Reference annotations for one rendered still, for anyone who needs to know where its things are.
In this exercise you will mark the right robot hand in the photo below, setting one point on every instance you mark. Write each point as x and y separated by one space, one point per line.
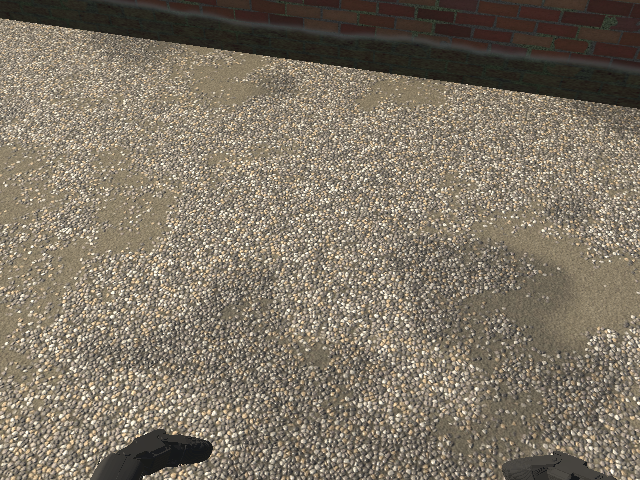
559 466

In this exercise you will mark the left robot hand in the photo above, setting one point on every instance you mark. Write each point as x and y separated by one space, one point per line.
150 453

